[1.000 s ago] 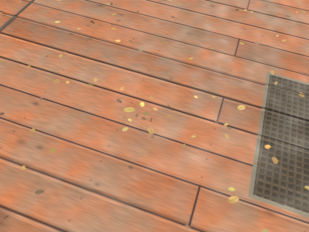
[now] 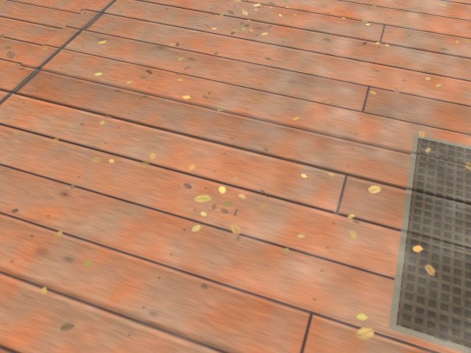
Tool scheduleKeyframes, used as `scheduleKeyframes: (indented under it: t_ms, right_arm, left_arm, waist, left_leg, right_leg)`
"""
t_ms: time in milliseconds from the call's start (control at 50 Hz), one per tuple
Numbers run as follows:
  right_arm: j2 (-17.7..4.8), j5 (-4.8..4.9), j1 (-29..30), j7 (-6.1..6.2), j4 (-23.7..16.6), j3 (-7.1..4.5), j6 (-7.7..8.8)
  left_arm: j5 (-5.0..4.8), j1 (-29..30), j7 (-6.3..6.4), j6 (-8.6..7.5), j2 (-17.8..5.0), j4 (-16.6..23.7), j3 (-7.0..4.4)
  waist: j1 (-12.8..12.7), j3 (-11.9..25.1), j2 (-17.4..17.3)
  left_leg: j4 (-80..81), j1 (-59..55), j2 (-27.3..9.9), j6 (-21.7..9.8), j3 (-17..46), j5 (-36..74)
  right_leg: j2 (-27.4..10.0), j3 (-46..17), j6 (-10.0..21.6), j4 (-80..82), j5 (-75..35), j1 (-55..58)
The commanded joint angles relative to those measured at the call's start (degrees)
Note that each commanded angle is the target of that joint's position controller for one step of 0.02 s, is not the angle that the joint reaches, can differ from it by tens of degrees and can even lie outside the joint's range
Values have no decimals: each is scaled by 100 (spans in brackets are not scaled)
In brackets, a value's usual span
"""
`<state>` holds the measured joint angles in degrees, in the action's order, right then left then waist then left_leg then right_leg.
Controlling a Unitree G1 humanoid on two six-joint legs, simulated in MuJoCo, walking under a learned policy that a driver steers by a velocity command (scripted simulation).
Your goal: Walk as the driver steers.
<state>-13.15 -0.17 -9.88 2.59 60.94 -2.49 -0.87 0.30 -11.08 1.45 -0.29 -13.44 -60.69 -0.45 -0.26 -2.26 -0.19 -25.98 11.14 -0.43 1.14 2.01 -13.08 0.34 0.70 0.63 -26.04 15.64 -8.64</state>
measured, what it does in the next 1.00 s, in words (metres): stands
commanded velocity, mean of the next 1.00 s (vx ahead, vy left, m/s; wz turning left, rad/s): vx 0.04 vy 0.00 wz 0.00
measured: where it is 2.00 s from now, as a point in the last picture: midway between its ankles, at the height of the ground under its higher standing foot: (236, 332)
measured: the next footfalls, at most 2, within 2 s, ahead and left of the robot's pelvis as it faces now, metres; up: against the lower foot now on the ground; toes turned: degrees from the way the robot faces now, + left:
right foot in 1.54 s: +0.47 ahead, -0.09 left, +0.00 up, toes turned -3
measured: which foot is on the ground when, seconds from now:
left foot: down 0.00-1.00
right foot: down 0.00-1.00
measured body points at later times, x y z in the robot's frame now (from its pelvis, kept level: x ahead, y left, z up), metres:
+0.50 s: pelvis +0.00 +0.00 +0.00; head +0.01 -0.01 +0.45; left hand +0.02 +0.24 -0.15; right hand +0.02 -0.26 -0.16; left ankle +0.01 +0.13 -0.74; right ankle -0.02 -0.11 -0.74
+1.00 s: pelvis +0.03 +0.01 +0.00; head +0.03 +0.02 +0.45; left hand +0.00 +0.27 -0.16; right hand +0.05 -0.24 -0.15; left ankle +0.01 +0.12 -0.72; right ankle -0.02 -0.11 -0.74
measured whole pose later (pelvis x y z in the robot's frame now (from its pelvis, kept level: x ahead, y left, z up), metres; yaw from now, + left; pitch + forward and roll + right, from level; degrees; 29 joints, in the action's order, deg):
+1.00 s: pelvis +0.03 +0.01 +0.00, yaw +0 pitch +0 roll +0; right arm -11.5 1.5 -16.0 1.1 64.0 -1.4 3.1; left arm -1.5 -22.3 2.0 -2.0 -13.0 -61.4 -2.4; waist -1.1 1.3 1.6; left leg -42.4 18.3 -0.7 -3.7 -2.4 -26.2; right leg -0.3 0.1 1.4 -26.2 19.0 -8.0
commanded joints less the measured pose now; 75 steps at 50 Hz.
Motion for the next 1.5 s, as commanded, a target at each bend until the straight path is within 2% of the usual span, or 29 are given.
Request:
scheduleKeyframes:
  t_ms: [20,360,780,800,820,840,860,880,900,920,940,960,1000,1040,1060,1080,1100,1120,1140,1160,1180,1200,1260,1320,1400,1440,1460,1480,1500]
  right_arm:
    - [-611,2,-58,19,-76,-85,44]
    - [-497,12,-268,34,266,9,52]
    - [-368,25,-573,57,376,67,60]
    - [-292,23,-682,59,431,84,56]
    - [-281,49,-702,67,442,79,51]
    - [-307,75,-677,73,408,61,63]
    - [-306,69,-556,64,320,58,107]
    - [-213,65,-387,31,201,79,192]
    - [-127,74,-263,-22,97,103,293]
    - [-168,112,-189,-79,30,85,382]
    - [-198,155,-150,-130,-33,68,454]
    - [-234,191,-163,-169,-85,54,519]
    - [-221,216,-455,-209,2,17,620]
    - [-219,152,-1399,-222,454,-81,611]
    - [-369,136,-1988,-216,577,-151,594]
    - [-973,157,-2682,-175,581,-275,591]
    - [-1136,53,-2790,-249,587,-254,689]
    - [-796,55,-2159,-267,411,-142,780]
    - [-553,63,-1732,-298,253,-67,829]
    - [-517,59,-1440,-340,133,-26,830]
    - [-433,52,-1374,-356,83,11,809]
    - [-282,29,-1500,-345,100,60,763]
    - [-425,-10,-1891,-236,138,64,682]
    - [-600,-19,-1885,-145,21,46,632]
    - [-690,70,-2191,-110,76,-11,624]
    - [-715,102,-2165,-100,83,-53,596]
    - [-768,92,-2082,-98,56,-82,576]
    - [-851,70,-1996,-95,19,-117,547]
    - [-916,37,-1903,-97,-15,-149,497]
  left_arm:
    - [-1,-131,25,-42,-623,131,-96]
    - [-11,-525,43,-40,-477,-13,-60]
    - [-27,-889,54,-47,-314,-57,-60]
    - [-25,-996,63,-39,-265,-113,-52]
    - [-59,-1032,84,-20,-352,-123,-89]
    - [-104,-1029,106,-7,-537,-86,-153]
    - [-136,-1106,117,-18,-671,-51,-201]
    - [-164,-1301,113,-57,-846,-52,-268]
    - [-179,-1378,109,-110,-1020,-42,-346]
    - [-146,-1315,107,-169,-989,10,-361]
    - [-121,-1208,91,-227,-914,75,-357]
    - [-153,-1070,72,-272,-856,161,-354]
    - [-263,-702,44,-279,-857,314,-364]
    - [-278,-638,11,-229,-850,379,-362]
    - [-228,-511,-16,-266,-631,453,-290]
    - [-125,-469,-50,-342,-194,606,-175]
    - [-239,-434,-47,-438,-141,745,-181]
    - [-350,-284,-69,-519,-360,807,-218]
    - [-349,-230,-115,-588,-449,797,-235]
    - [-274,-246,-121,-629,-493,744,-275]
    - [-202,-171,-133,-644,-620,748,-337]
    - [-175,-140,-172,-628,-613,732,-364]
    - [-153,271,-234,-530,-314,879,-311]
    - [-160,1204,-255,-525,-142,1254,-210]
    - [-214,1856,-353,-539,-219,1520,-169]
    - [-220,1970,-414,-574,-309,1630,-185]
    - [-216,1857,-435,-595,-406,1636,-225]
    - [-210,1580,-438,-606,-546,1588,-293]
    - [-215,992,-418,-601,-736,1442,-398]
  waist:
    - [8,83,21]
    - [19,-3,18]
    - [24,-76,20]
    - [25,62,54]
    - [4,-18,143]
    - [-23,-179,325]
    - [-89,-408,520]
    - [-191,-550,846]
    - [-239,-694,1088]
    - [-205,-822,1029]
    - [-151,-881,962]
    - [-69,-843,853]
    - [202,-607,648]
    - [509,-288,403]
    - [731,-98,-145]
    - [863,250,-1626]
    - [769,215,-1783]
    - [486,-372,-905]
    - [348,-556,-577]
    - [219,-524,-387]
    - [177,-522,-378]
    - [182,-423,-439]
    - [249,-378,-421]
    - [399,-554,-362]
    - [479,-725,-468]
    - [361,-699,-470]
    - [222,-551,-510]
    - [26,-266,-633]
    - [-301,178,-774]
  left_leg:
    - [312,-209,-118,-128,90,872]
    - [327,-83,-102,-108,33,731]
    - [303,-2,-94,-94,0,696]
    - [276,-57,-16,-96,-95,218]
    - [79,83,142,-123,-264,-530]
    - [-243,378,295,-168,-441,-1350]
    - [-612,831,339,-218,-512,-1722]
    - [-1186,1261,313,-244,-593,-1573]
    - [-1806,1449,90,-304,-467,-1266]
    - [-2248,1753,-118,-388,-291,-1307]
    - [-2449,2042,-279,-473,-147,-1569]
    - [-2218,2111,-403,-557,-67,-1691]
    - [-841,1034,-259,-625,-374,-1163]
    - [-106,-749,263,-427,-798,-66]
    - [229,-1475,-198,-526,-31,-356]
    - [1154,-2139,-1545,-1053,2134,-993]
    - [1802,-1957,-2300,-1764,4010,-2101]
    - [1798,-1641,-2302,-1725,3739,-2404]
    - [1777,-1464,-1992,-1479,2965,-2015]
    - [1810,-1348,-1710,-1274,2310,-1276]
    - [1820,-1291,-1502,-1113,1748,-409]
    - [1813,-1252,-1289,-1001,1274,277]
    - [1841,-1215,-1136,-1083,673,1603]
    - [2035,-819,-1013,-1086,335,1714]
    - [2138,-1005,-1183,-1112,165,1740]
    - [1923,-1435,-1337,-1044,88,2224]
    - [1669,-1635,-1383,-983,28,2897]
    - [1273,-1810,-1417,-920,-15,3945]
    - [559,-1873,-1376,-847,-102,5018]
  right_leg:
    - [-233,-233,78,549,-717,-347]
    - [-189,-222,102,566,-648,-392]
    - [-168,-226,127,546,-703,-424]
    - [-128,-200,145,606,-106,-367]
    - [-109,-253,228,673,885,-436]
    - [-230,-486,394,794,1960,-576]
    - [-560,-957,609,1065,2818,-666]
    - [-1095,-1692,902,1444,3384,-584]
    - [-1664,-2457,1233,1768,3507,-692]
    - [-1959,-2823,1421,1921,3285,-687]
    - [-2060,-2883,1443,1912,2939,-536]
    - [-2009,-2685,1330,1833,2541,-366]
    - [-1477,-1719,943,1513,1753,-628]
    - [-854,-928,744,696,1265,-1460]
    - [-495,-477,540,-447,691,-1992]
    - [61,277,164,-2581,937,-2897]
    - [235,-279,215,-3869,1641,-3652]
    - [-203,-588,351,-4520,1226,-4192]
    - [-431,-610,452,-4572,547,-4313]
    - [-588,-518,471,-4324,50,-4181]
    - [-699,-452,439,-3972,-284,-4012]
    - [-744,-340,389,-3748,-483,-3772]
    - [-703,-53,153,-3131,-867,-3731]
    - [-529,142,36,-1755,-1455,-3379]
    - [-343,246,143,-822,-1806,-2971]
    - [-307,186,308,-536,-1693,-2896]
    - [-226,209,405,-445,-1562,-2643]
    - [-72,287,501,-474,-1397,-2186]
    - [130,406,621,-550,-1233,-1418]
Keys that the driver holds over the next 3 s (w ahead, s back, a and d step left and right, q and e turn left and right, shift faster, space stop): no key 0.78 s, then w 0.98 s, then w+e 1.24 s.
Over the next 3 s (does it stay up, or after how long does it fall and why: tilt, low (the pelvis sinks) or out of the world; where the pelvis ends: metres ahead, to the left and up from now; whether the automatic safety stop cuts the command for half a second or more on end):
stays up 1.04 -0.14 0.00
